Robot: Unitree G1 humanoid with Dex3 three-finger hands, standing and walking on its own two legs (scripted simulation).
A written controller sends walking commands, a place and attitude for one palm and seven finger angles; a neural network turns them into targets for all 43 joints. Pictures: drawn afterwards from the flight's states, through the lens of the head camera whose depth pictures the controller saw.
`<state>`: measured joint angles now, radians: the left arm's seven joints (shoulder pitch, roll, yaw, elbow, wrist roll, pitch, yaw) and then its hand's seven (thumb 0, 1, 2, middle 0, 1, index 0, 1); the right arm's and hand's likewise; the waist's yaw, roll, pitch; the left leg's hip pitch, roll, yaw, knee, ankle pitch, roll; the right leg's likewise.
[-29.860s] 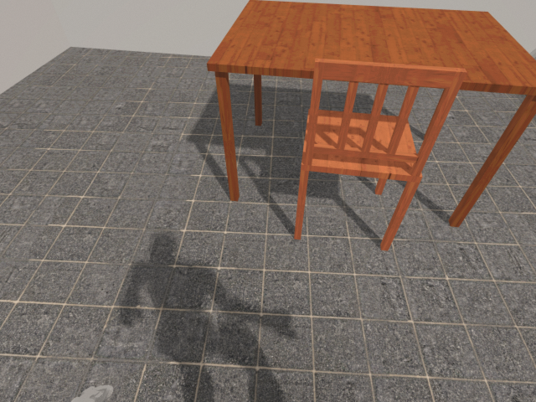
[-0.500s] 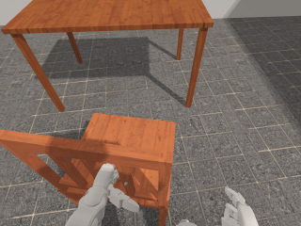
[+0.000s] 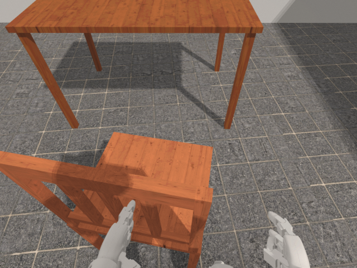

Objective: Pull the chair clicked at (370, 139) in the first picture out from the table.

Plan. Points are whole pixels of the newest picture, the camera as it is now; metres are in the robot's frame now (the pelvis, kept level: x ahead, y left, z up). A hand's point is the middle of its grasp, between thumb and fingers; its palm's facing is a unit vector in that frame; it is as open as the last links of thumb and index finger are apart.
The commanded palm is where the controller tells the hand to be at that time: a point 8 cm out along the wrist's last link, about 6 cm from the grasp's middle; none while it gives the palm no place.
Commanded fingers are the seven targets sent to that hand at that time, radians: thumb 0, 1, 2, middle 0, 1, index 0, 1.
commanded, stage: draw the fingers out of the gap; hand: left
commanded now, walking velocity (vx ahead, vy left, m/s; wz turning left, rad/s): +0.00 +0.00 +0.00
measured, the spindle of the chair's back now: (117, 210) +0.27 +0.16 -0.04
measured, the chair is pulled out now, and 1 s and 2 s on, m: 0.66 0.66 0.66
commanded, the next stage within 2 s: draw the hand back to the body in 0.44 s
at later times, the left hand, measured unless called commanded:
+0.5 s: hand out of the picture +0.11 +0.09 -0.01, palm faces -0.14 -0.99 -0.05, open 17.5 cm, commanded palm +0.08 +0.13 +0.00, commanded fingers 0.00 -0.55 0.20 0.00 0.00 0.00 0.00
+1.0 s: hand out of the picture +0.13 +0.13 +0.06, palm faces -0.02 -1.00 -0.08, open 17.4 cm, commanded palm +0.09 +0.20 +0.09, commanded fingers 0.00 -0.44 0.25 -0.01 -0.02 -0.01 -0.02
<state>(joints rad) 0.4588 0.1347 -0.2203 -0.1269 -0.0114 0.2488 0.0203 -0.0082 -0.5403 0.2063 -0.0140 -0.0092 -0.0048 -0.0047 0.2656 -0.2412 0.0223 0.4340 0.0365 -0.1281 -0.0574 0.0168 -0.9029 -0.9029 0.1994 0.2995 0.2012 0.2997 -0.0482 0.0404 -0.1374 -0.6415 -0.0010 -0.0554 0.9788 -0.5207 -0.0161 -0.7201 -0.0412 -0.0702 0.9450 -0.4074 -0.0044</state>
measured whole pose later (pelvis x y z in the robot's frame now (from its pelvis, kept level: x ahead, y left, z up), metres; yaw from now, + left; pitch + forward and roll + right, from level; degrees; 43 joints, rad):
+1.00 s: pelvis -0.03 +0.01 -0.04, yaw -1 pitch +11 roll -1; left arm 0.81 0.20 -0.09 -0.54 -0.11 -0.15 -0.04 -0.02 -0.52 0.22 -0.01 0.00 -0.01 0.00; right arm 0.25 -0.18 0.00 0.41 0.06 -0.14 -0.05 0.02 -0.90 -0.90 0.20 0.30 0.20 0.30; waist 0.02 0.06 -0.15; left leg -0.80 0.00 -0.05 1.20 -0.59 -0.01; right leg -0.87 -0.04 -0.06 1.14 -0.45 0.00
